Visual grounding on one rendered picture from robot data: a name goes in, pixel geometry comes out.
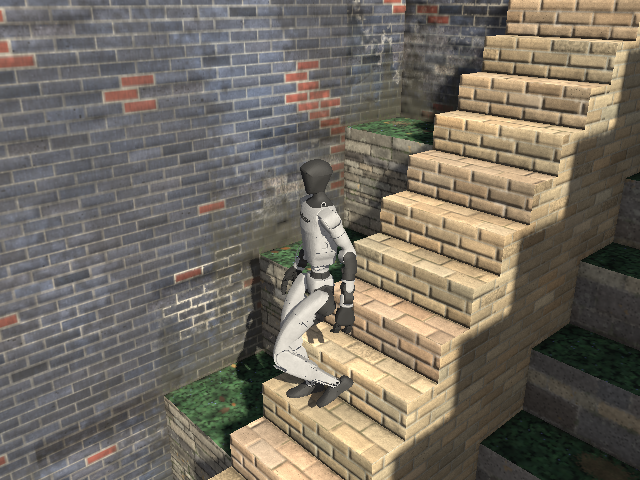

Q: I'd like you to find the right robot hand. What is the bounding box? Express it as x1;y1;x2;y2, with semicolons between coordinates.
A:
281;265;302;295

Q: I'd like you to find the robot right shin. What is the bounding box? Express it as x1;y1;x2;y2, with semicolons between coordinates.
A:
293;345;315;387

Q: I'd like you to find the left robot hand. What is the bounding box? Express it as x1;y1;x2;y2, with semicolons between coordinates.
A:
330;306;355;333

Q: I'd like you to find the robot left upper arm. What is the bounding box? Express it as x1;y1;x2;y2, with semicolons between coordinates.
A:
317;208;357;264

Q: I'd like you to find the robot right upper arm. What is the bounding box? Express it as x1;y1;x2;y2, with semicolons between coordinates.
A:
300;194;313;206

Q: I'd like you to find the robot left foot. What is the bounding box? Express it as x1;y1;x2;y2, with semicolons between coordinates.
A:
316;375;354;408

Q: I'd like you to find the robot right forearm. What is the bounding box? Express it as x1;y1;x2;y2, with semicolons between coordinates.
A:
293;247;308;271

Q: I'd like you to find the robot left forearm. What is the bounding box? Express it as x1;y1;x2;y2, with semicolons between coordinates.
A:
339;252;357;308

